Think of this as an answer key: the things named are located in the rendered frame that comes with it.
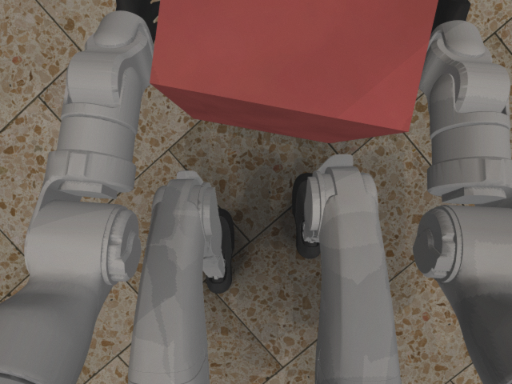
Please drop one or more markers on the robot right hand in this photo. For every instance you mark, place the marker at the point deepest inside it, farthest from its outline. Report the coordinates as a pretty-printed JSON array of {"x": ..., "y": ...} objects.
[{"x": 450, "y": 10}]

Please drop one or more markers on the carton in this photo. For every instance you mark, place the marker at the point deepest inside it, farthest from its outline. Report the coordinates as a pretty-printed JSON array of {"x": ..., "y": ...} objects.
[{"x": 323, "y": 70}]

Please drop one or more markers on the robot left hand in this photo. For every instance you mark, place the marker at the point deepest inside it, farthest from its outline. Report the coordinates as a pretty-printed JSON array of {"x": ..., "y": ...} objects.
[{"x": 144, "y": 9}]

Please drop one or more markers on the robot left forearm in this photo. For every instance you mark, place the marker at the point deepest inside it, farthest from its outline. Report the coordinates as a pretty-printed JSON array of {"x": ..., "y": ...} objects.
[{"x": 100, "y": 113}]

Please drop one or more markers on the robot right forearm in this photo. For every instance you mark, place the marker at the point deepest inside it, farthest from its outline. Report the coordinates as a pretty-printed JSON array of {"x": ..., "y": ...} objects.
[{"x": 468, "y": 104}]

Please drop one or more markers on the robot right upper arm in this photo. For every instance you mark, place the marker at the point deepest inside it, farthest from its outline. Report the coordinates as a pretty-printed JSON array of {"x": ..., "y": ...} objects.
[{"x": 468, "y": 251}]

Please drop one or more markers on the left robot thigh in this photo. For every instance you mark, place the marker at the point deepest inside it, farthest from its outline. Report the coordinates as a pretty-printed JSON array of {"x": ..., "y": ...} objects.
[{"x": 169, "y": 341}]

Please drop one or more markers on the robot right foot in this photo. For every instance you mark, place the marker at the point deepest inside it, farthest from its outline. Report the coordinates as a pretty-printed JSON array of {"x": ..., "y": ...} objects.
[{"x": 306, "y": 249}]

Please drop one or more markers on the robot left upper arm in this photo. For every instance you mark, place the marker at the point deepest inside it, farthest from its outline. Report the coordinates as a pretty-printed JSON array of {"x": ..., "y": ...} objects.
[{"x": 76, "y": 253}]

